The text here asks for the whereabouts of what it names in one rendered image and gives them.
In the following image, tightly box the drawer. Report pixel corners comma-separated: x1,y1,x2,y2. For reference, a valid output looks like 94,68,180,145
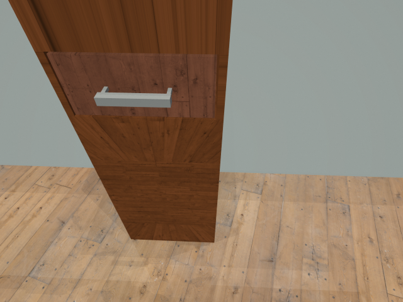
47,52,217,118

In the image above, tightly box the cabinet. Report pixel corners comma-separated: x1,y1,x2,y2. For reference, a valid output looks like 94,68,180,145
8,0,233,243

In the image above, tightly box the handle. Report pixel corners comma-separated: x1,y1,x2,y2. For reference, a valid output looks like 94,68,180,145
94,86,173,108

